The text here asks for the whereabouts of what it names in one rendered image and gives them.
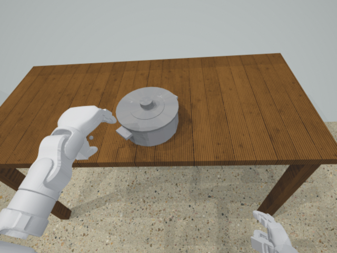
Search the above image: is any knob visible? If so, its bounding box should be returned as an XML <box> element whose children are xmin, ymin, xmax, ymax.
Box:
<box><xmin>140</xmin><ymin>96</ymin><xmax>153</xmax><ymax>109</ymax></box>

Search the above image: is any table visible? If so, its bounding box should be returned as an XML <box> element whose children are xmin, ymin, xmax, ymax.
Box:
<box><xmin>0</xmin><ymin>53</ymin><xmax>337</xmax><ymax>220</ymax></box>

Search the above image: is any lid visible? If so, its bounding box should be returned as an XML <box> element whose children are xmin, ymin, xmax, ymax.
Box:
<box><xmin>116</xmin><ymin>87</ymin><xmax>179</xmax><ymax>133</ymax></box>

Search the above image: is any robot left upper arm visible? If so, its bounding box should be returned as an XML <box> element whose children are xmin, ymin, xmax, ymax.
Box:
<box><xmin>0</xmin><ymin>241</ymin><xmax>37</xmax><ymax>253</ymax></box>

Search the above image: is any pot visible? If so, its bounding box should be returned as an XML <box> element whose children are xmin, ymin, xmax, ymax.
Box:
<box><xmin>116</xmin><ymin>95</ymin><xmax>179</xmax><ymax>147</ymax></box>

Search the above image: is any right robot hand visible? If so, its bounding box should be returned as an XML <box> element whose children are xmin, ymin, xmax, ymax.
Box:
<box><xmin>251</xmin><ymin>210</ymin><xmax>292</xmax><ymax>253</ymax></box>

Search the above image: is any robot left forearm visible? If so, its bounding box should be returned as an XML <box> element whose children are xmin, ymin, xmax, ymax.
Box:
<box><xmin>0</xmin><ymin>126</ymin><xmax>84</xmax><ymax>240</ymax></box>

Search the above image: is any left robot hand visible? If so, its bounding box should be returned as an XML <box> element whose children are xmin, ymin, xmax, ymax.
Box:
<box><xmin>57</xmin><ymin>105</ymin><xmax>117</xmax><ymax>160</ymax></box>

